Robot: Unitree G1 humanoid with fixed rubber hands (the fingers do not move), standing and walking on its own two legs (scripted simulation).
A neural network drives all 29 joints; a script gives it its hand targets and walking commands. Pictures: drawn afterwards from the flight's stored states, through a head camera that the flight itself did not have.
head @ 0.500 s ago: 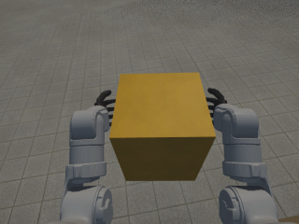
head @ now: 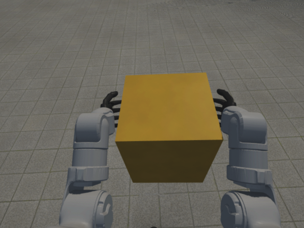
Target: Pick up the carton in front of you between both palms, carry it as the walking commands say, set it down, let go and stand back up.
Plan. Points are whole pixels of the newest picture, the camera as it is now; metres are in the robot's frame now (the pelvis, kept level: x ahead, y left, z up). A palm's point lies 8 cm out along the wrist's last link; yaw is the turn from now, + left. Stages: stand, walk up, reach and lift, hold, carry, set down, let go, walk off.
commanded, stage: carry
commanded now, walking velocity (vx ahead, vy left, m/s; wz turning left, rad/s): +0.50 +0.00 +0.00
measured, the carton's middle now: (166, 132) +0.36 +0.03 +0.06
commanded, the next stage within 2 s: none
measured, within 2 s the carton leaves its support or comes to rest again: neither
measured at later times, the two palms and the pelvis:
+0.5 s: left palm (139, 74) +0.65 +0.16 +0.04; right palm (215, 76) +0.66 -0.14 +0.04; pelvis +0.31 +0.02 -0.05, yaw +2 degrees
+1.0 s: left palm (135, 41) +0.88 +0.22 +0.07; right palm (198, 42) +0.89 -0.08 +0.07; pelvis +0.61 +0.06 -0.03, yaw +2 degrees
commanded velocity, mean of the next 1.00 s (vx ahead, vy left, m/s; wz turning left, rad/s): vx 0.50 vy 0.00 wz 0.00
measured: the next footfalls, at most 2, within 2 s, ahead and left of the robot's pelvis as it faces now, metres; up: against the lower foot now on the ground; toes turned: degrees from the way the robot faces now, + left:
right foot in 0.50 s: +0.49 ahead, -0.04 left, +0.00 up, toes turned -3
left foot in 1.02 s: +0.79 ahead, +0.18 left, +0.00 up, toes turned +12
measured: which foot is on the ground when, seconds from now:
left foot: down 0.00-0.50, up 0.52-1.00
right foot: down 0.00-0.04, up 0.06-0.48, down 0.50-1.00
